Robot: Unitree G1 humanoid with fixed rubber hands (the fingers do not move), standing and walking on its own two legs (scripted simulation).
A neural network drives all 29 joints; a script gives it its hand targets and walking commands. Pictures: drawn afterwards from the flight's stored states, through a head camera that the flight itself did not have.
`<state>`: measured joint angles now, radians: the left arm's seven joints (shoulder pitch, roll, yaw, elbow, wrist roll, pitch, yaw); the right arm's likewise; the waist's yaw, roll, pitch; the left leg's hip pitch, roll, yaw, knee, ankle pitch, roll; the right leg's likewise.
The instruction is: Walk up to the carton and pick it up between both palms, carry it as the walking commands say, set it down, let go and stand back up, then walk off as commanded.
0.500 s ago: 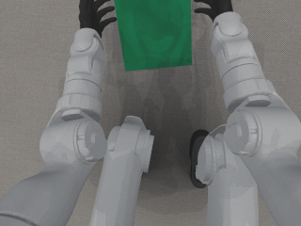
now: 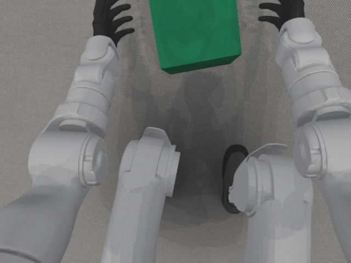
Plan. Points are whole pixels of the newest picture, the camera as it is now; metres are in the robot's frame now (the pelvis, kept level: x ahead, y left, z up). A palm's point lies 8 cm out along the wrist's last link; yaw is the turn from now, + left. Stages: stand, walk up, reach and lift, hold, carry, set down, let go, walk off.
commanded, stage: set down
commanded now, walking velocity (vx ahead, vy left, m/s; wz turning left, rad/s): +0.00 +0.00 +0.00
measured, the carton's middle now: (192, 14) +0.57 +0.05 -0.28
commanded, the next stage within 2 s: let go in 1.46 s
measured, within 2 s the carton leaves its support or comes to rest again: neither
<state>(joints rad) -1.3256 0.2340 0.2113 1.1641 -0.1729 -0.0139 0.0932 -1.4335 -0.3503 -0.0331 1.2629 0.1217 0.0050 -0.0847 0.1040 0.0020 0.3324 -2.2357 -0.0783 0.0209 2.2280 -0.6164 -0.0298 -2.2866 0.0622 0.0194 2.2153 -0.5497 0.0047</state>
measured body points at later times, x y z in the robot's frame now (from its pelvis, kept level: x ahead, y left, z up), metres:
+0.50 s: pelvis +0.00 +0.00 +0.06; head +0.34 -0.01 +0.36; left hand +0.52 +0.21 -0.07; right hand +0.57 -0.13 -0.08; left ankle +0.10 +0.11 -0.33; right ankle +0.12 -0.11 -0.33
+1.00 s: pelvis +0.02 +0.00 +0.19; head +0.33 -0.01 +0.52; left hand +0.51 +0.22 +0.09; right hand +0.57 -0.14 +0.08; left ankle +0.10 +0.11 -0.33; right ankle +0.11 -0.11 -0.33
